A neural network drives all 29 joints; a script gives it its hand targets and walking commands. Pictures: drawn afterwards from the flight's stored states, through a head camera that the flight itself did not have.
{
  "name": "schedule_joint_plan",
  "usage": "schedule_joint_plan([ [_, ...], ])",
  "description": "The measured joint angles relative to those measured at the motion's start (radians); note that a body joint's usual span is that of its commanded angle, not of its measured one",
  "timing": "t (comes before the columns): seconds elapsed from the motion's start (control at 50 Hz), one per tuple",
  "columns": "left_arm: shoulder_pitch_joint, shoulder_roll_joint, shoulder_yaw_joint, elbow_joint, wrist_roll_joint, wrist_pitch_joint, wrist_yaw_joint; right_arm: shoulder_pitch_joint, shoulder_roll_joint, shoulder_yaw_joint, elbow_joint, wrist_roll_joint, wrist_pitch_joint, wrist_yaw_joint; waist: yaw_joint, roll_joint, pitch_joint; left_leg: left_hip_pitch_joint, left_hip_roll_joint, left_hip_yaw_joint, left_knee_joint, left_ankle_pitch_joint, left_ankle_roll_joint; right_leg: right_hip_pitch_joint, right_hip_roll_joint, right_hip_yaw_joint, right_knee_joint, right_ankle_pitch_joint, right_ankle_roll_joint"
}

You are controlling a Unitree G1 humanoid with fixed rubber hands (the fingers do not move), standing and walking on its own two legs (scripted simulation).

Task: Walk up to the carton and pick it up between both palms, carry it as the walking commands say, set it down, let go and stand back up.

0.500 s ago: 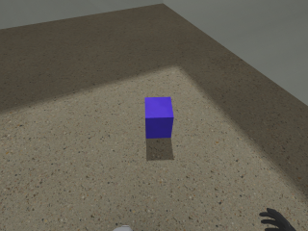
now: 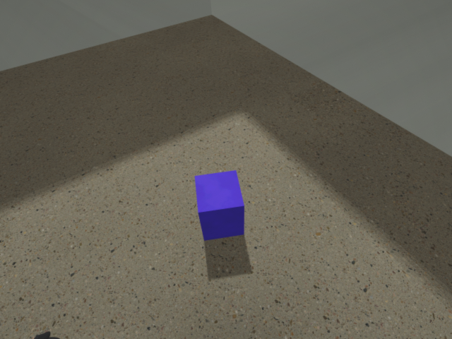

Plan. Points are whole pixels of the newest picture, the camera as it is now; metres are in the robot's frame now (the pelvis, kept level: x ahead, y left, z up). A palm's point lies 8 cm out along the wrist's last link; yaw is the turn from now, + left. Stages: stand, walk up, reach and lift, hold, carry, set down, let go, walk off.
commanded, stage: walk up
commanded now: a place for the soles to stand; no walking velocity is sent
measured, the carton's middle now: (219, 205) +0.82 +0.05 -0.63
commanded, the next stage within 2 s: none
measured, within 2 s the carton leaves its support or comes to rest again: neither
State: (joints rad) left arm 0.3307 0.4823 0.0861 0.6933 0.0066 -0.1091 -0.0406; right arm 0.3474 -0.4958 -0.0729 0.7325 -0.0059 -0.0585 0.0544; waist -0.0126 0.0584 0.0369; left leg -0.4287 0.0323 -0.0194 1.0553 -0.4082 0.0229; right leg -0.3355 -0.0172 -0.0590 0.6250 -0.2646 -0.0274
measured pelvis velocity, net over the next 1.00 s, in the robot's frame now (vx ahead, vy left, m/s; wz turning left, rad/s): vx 0.28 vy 0.05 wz -0.01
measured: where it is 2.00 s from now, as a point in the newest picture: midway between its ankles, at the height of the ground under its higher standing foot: (229, 313)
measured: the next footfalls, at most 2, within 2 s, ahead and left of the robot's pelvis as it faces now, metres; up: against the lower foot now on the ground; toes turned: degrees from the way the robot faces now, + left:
left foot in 0.22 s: +0.21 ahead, +0.16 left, +0.00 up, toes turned +4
right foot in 0.54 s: +0.35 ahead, -0.09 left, +0.00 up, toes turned -2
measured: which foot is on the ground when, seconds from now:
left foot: up 0.00-0.20, down 0.22-0.54, up 0.56-0.82, down 0.84-1.00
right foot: down 0.00-0.24, up 0.26-0.52, down 0.54-1.00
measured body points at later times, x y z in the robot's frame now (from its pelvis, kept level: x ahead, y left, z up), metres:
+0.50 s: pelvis +0.17 +0.03 +0.00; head +0.18 +0.03 +0.45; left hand +0.28 +0.36 -0.08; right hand +0.24 -0.33 -0.07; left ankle +0.17 +0.15 -0.72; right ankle +0.26 -0.10 -0.71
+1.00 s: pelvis +0.28 +0.05 -0.01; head +0.31 +0.06 +0.44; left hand +0.36 +0.38 -0.12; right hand +0.41 -0.29 -0.09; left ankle +0.35 +0.17 -0.72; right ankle +0.30 -0.09 -0.72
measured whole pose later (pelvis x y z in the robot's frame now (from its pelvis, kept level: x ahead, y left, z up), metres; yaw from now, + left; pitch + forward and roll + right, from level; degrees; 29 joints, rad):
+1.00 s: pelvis +0.28 +0.05 -0.01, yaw +0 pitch -2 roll +0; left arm 0.30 0.45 0.03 0.80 0.00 -0.04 0.01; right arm 0.21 -0.46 -0.04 0.78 -0.01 -0.06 0.01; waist 0.00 -0.02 0.07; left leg -0.41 0.04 0.05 0.74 -0.29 0.01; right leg -0.36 -0.04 -0.01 0.78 -0.43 -0.04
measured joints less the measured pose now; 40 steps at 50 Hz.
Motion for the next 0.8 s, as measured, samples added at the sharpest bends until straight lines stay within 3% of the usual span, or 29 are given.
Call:
schedule_joint_plan([
  [0.12, 0.059, 0.013, -0.001, -0.022, 0.005, 0.0, 0.004, -0.046, 0.025, 0.007, -0.005, -0.007, 0.001, 0.021, 0.05, -0.015, 0.008, -0.065, 0.036, 0.042, -0.223, 0.071, -0.013, 0.089, -0.022, -0.004, -0.07, -0.026, 0.009],
  [0.2, 0.095, 0.031, -0.001, -0.021, 0.0, 0.014, -0.001, -0.08, 0.027, -0.001, -0.029, -0.013, -0.01, 0.028, 0.068, -0.047, 0.013, -0.006, 0.021, 0.078, -0.419, 0.144, 0.001, 0.113, -0.048, 0.003, -0.02, -0.099, 0.029],
  [0.24, 0.11, 0.032, -0.006, -0.017, -0.005, 0.022, 0.001, -0.089, 0.013, -0.009, -0.047, -0.02, -0.025, 0.021, 0.066, -0.064, 0.012, 0.029, -0.004, 0.085, -0.46, 0.203, 0.013, 0.083, -0.068, 0.017, 0.1, -0.157, 0.017],
  [0.3, 0.086, 0.015, -0.02, 0.011, -0.001, 0.038, 0.013, -0.088, 0.012, -0.013, -0.053, -0.003, -0.036, 0.004, 0.046, -0.086, 0.011, 0.036, -0.013, 0.093, -0.396, 0.174, 0.008, -0.043, -0.038, 0.081, 0.394, -0.187, -0.001],
  [0.34, 0.061, 0.005, -0.028, 0.025, 0.001, 0.038, 0.012, -0.071, 0.015, -0.011, -0.045, 0.002, -0.034, -0.006, 0.033, -0.1, 0.005, 0.074, -0.015, 0.096, -0.423, 0.153, 0.006, -0.102, -0.04, 0.076, 0.434, -0.162, 0.004],
  [0.46, 0.012, -0.024, -0.026, 0.038, 0.007, 0.031, -0.013, -0.01, -0.007, -0.013, -0.037, -0.006, -0.029, -0.003, -0.021, -0.083, -0.001, 0.153, 0.001, 0.099, -0.471, 0.119, 0.004, -0.148, -0.052, 0.025, 0.179, -0.084, 0.012],
  [0.54, -0.012, -0.015, -0.015, 0.033, 0.014, 0.016, -0.016, 0.027, -0.022, -0.013, -0.03, -0.006, -0.016, 0.002, -0.039, -0.054, -0.002, 0.165, 0.023, 0.087, -0.392, 0.033, -0.009, -0.071, -0.018, 0.007, -0.003, -0.006, -0.003],
  [0.56, -0.016, -0.009, -0.012, 0.028, 0.016, 0.01, -0.011, 0.033, -0.022, -0.012, -0.025, -0.005, -0.012, 0.002, -0.037, -0.044, -0.001, 0.148, 0.029, 0.075, -0.328, -0.008, 0.004, -0.067, -0.009, 0.004, 0.001, 0.05, -0.003],
  [0.6, -0.02, -0.002, -0.007, 0.018, 0.013, 0.0, -0.002, 0.024, -0.01, -0.002, -0.008, -0.005, -0.001, -0.006, -0.027, -0.03, 0.001, 0.076, 0.013, 0.029, -0.143, -0.066, 0.018, -0.07, -0.005, -0.002, 0.048, 0.039, -0.002],
  [0.66, -0.01, -0.004, -0.007, 0.014, 0.0, 0.0, 0.008, -0.001, 0.004, 0.011, 0.01, -0.002, 0.0, -0.012, -0.004, -0.009, 0.01, -0.018, 0.008, 0.011, -0.018, -0.016, 0.008, -0.023, -0.006, -0.007, 0.021, 0.002, -0.001],
  [0.8, 0.03, 0.021, -0.014, 0.007, 0.004, 0.021, 0.019, -0.052, 0.03, 0.018, 0.013, -0.004, -0.002, -0.016, 0.056, -0.037, 0.036, -0.029, 0.024, 0.071, -0.295, 0.11, -0.006, 0.027, -0.04, 0.016, 0.011, -0.035, 0.025],
])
